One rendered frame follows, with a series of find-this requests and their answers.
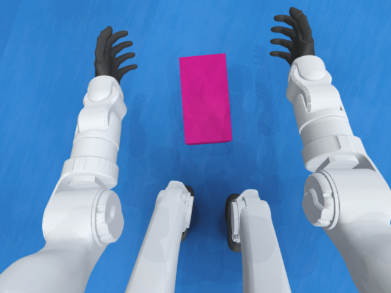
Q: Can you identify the robot right upper arm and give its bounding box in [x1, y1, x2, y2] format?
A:
[302, 168, 391, 293]

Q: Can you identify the carton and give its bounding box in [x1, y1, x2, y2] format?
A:
[179, 53, 232, 145]

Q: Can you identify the robot left foot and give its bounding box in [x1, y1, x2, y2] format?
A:
[181, 186, 194, 242]

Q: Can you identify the right robot forearm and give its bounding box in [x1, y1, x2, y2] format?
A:
[286, 55, 391, 194]

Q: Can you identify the robot left upper arm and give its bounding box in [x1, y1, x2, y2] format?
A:
[0, 188, 124, 293]

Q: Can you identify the left robot forearm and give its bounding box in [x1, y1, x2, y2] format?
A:
[42, 76, 127, 238]

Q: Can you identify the right robot hand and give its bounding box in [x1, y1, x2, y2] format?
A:
[270, 7, 315, 67]

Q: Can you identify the robot right thigh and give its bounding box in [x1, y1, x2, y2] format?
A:
[231, 197, 291, 293]

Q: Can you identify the left robot hand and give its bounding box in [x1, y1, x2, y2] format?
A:
[94, 26, 137, 85]

